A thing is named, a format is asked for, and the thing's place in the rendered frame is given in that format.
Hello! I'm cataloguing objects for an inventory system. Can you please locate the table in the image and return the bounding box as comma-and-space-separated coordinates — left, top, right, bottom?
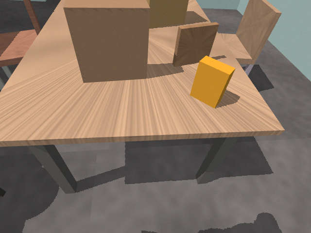
0, 0, 285, 194

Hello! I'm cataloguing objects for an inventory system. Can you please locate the chair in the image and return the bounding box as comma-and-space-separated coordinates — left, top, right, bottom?
218, 0, 282, 76
0, 0, 41, 90

